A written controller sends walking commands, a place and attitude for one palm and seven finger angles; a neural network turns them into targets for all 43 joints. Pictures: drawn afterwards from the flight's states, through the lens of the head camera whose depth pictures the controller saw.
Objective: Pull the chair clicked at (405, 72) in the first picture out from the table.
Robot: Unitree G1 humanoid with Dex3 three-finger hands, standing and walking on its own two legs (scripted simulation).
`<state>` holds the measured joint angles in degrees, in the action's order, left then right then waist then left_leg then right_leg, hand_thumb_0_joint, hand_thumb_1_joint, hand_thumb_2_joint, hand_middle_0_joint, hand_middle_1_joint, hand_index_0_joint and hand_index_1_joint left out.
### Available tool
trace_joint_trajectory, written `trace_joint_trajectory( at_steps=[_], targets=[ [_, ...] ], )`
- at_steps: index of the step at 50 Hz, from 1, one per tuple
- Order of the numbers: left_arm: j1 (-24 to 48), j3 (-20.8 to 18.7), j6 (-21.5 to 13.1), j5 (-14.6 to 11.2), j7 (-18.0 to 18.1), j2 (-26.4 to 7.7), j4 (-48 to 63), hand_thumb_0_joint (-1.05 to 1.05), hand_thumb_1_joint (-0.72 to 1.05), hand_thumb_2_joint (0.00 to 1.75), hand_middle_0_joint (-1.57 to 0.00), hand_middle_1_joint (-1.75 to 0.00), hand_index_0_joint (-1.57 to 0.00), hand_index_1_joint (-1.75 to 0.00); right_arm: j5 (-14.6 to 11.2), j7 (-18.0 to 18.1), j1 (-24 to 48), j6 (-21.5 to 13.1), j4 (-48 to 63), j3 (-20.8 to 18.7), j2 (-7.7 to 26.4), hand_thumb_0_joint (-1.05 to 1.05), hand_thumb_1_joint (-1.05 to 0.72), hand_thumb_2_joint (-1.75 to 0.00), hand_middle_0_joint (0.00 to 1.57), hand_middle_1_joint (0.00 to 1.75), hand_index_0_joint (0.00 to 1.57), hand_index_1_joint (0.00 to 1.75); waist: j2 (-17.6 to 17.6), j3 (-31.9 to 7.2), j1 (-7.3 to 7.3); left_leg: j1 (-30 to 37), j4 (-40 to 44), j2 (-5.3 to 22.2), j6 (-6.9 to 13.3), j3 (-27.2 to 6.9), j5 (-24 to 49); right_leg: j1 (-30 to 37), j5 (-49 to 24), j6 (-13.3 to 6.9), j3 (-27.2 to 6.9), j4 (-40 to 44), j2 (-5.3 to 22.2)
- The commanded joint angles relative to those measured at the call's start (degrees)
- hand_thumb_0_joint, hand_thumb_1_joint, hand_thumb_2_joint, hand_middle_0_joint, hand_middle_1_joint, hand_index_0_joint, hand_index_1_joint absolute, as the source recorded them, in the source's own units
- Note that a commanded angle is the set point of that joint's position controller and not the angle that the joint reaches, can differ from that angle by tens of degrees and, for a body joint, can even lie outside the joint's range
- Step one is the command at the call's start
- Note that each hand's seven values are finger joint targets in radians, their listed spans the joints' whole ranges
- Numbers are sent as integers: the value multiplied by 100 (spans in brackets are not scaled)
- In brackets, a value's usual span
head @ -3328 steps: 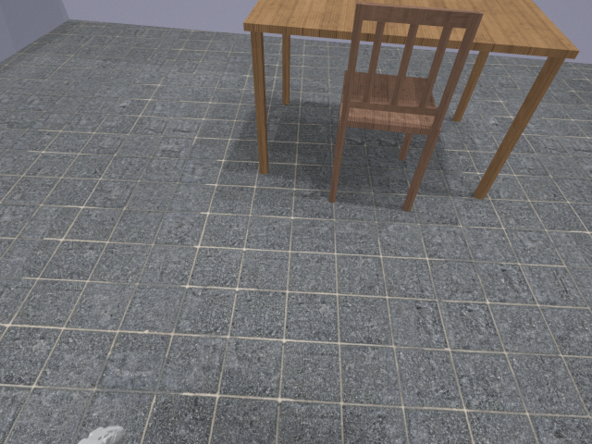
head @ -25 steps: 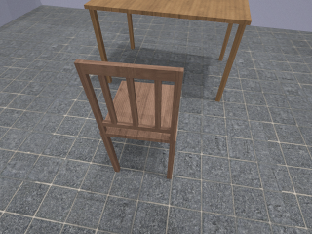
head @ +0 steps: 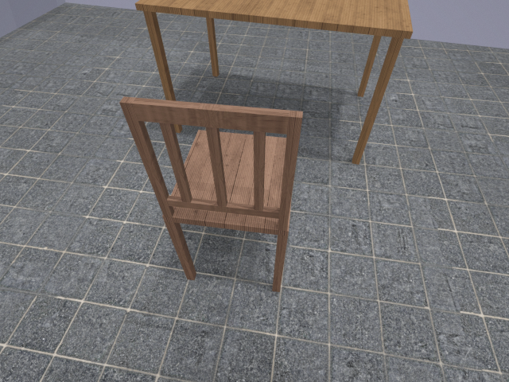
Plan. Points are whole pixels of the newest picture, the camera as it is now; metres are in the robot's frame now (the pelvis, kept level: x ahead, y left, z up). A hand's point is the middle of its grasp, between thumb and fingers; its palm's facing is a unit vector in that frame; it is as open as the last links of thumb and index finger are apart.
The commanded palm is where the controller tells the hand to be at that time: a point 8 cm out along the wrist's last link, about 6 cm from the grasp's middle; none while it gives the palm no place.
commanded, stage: look to check the result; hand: left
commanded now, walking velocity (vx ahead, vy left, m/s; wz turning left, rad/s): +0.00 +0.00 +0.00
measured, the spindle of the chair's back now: (218, 169) +0.61 +0.13 -0.09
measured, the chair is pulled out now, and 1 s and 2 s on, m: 0.73 0.73 0.73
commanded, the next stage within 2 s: stand and wait in 0.52 s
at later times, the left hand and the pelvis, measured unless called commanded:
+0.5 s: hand out of the picture +0.00 +0.16 -0.17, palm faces +0.01 -0.98 -0.18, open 7.3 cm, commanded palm none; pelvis +0.01 +0.00 +0.00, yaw +0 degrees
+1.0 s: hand out of the picture -0.01 +0.16 -0.17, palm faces +0.01 -0.99 -0.17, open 7.3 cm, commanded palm none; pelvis +0.01 +0.00 +0.00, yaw +0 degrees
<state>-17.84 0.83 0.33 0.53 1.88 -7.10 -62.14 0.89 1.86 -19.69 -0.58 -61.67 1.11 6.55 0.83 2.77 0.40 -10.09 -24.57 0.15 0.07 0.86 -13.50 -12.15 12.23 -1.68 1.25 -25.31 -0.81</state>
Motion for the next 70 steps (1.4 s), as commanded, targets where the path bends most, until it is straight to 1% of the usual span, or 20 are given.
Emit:
trace_joint_trajectory(
  at_steps=[1,2,6,7,9,18,21,23,31,33,35,37,40,44,46,51,57,64,65,70],
  targets=[
    [-467,-113,-89,-10,53,-562,137,0,90,90,-20,-30,-20,-30,-28,54,-597,-62,33,-107,431,0,-90,-90,20,30,20,30,15,255,-6,-114,447,509,239,-428,489,-104,-296,-188,-584,557,581],
    [-468,-112,-94,-9,59,-561,133,0,90,90,-20,-30,-20,-30,-32,53,-619,-60,48,-110,436,0,-90,-90,20,30,20,30,-72,243,-1,-107,448,510,244,-443,522,-99,-321,-191,-564,553,575],
    [-464,-110,-98,-14,55,-568,126,0,90,90,-20,-30,-20,-30,-28,52,-607,-63,17,-107,436,0,-90,-90,20,30,20,30,-6,169,3,-37,442,501,240,-421,548,-60,-355,-192,-589,556,597],
    [-453,-102,-95,-10,57,-564,131,0,90,90,-20,-30,-20,-30,-32,50,-572,-53,26,-107,441,0,-90,-90,20,30,20,30,-53,256,1,-57,444,502,239,-433,506,-126,-306,-193,-579,575,581],
    [-439,-112,-102,-12,55,-569,138,0,90,90,-20,-30,-20,-30,-29,56,-614,-69,7,-109,445,0,-90,-90,20,30,20,30,-44,153,10,-18,434,513,235,-424,653,-20,-456,-192,-573,536,592],
    [-444,-103,-92,-11,56,-570,112,0,90,90,-20,-30,-20,-30,-32,53,-575,-52,-25,-102,428,0,-90,-90,20,30,20,30,30,321,1,-60,488,514,232,-410,455,-110,-256,-197,-593,607,589],
    [-473,-104,-104,-13,54,-565,106,0,90,90,-20,-30,-20,-30,-34,54,-581,-55,-30,-107,436,0,-90,-90,20,30,20,30,-76,210,3,11,444,496,232,-391,544,-45,-376,-196,-616,601,603],
    [-443,-100,-106,-12,57,-558,103,0,90,90,-20,-30,-20,-30,-35,54,-590,-45,-40,-108,437,0,-90,-90,20,30,20,30,-161,275,15,-8,443,507,225,-378,526,-73,-354,-199,-598,613,601],
    [-492,-105,-112,-17,57,-550,97,0,90,90,-20,-30,-20,-30,-38,61,-600,-62,-66,-99,411,0,-90,-90,20,30,20,30,-3,206,1,32,439,510,229,-373,645,-11,-487,-203,-608,583,614],
    [-466,-97,-104,-14,59,-551,89,0,90,90,-20,-30,-20,-30,-35,63,-598,-54,-72,-100,409,0,-90,-90,20,30,20,30,28,295,6,-5,465,517,226,-385,584,-66,-403,-204,-609,590,591],
    [-483,-106,-106,-13,59,-543,91,0,90,90,-20,-30,-20,-30,-35,61,-599,-50,-69,-106,398,0,-90,-90,20,30,20,30,-79,254,6,4,462,512,226,-383,514,-42,-349,-201,-608,609,597],
    [-493,-101,-106,-9,58,-539,78,0,90,90,-20,-30,-20,-30,-42,58,-586,-44,-56,-108,412,0,-90,-90,20,30,20,30,-37,328,-5,-21,461,506,228,-382,457,-108,-263,-197,-595,642,592],
    [-486,-104,-109,-14,56,-543,80,0,90,90,-20,-30,-20,-30,-39,60,-611,-52,-70,-106,405,0,-90,-90,20,30,20,30,-122,249,6,7,454,507,230,-383,506,-45,-327,-197,-603,616,606],
    [-485,-98,-105,-12,58,-522,84,0,90,90,-20,-30,-20,-30,-36,62,-608,-50,-71,-104,411,0,-90,-90,20,30,20,30,-41,317,14,-8,474,515,229,-380,480,-103,-290,-203,-604,612,598],
    [-514,-106,-109,-14,57,-519,81,0,90,90,-20,-30,-20,-30,-37,67,-608,-64,-72,-104,404,0,-90,-90,20,30,20,30,24,201,0,55,463,517,241,-397,583,-40,-393,-197,-602,581,600],
    [-522,-110,-121,-11,59,-514,73,0,90,90,-20,-30,-20,-30,-47,74,-627,-77,-76,-97,390,0,-90,-90,20,30,20,30,-80,164,3,77,446,526,246,-390,742,32,-588,-202,-592,552,616],
    [-511,-104,-112,-9,59,-507,68,0,90,90,-20,-30,-20,-30,-49,74,-636,-69,-68,-97,397,0,-90,-90,20,30,20,30,17,309,3,23,478,523,242,-395,642,-66,-439,-201,-570,571,601],
    [-527,-103,-111,-11,61,-507,75,0,90,90,-20,-30,-20,-30,-44,66,-634,-56,-67,-105,386,0,-90,-90,20,30,20,30,-120,334,3,1,483,510,250,-404,517,-91,-317,-196,-587,591,606],
    [-543,-98,-112,-8,59,-507,65,0,90,90,-20,-30,-20,-30,-42,62,-608,-49,-72,-102,394,0,-90,-90,20,30,20,30,-65,383,-7,-11,479,499,248,-389,462,-130,-270,-195,-602,618,615],
    [-535,-111,-114,-7,58,-493,85,0,90,90,-20,-30,-20,-30,-43,67,-648,-65,-79,-108,378,0,-90,-90,20,30,20,30,-17,266,10,21,491,516,252,-414,494,-71,-301,-195,-596,590,605]
  ],
)
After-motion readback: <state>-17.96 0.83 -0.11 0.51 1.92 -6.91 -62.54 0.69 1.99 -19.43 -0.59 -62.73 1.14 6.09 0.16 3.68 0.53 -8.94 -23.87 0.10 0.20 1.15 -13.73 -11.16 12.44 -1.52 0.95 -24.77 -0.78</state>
